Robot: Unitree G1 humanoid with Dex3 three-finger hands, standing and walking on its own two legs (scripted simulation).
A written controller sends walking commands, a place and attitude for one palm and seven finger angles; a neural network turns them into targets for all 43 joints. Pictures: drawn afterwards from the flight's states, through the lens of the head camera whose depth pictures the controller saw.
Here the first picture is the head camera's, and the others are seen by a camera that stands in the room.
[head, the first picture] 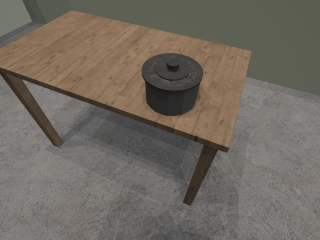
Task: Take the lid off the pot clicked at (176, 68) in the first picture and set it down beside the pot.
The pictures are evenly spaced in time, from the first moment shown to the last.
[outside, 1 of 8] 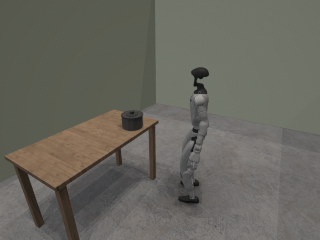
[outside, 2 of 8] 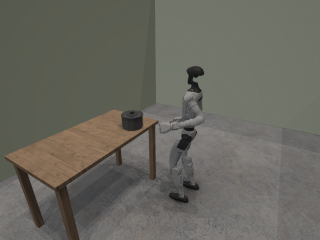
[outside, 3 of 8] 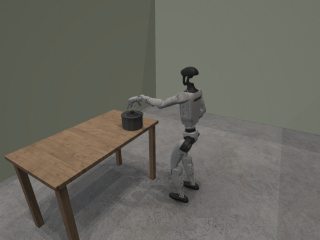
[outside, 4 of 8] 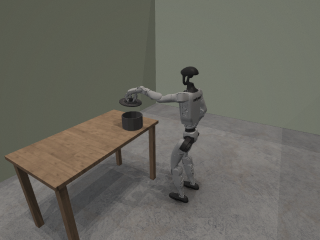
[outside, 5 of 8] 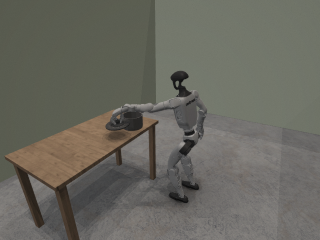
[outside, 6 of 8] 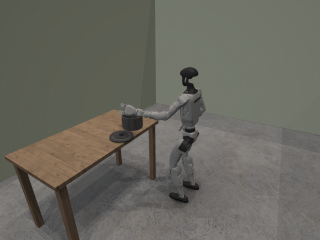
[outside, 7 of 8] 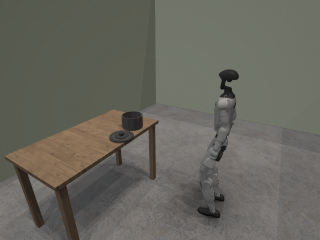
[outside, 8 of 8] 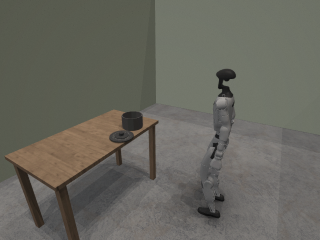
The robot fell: no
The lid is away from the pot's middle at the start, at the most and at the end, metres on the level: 0.00 0.25 0.23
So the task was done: yes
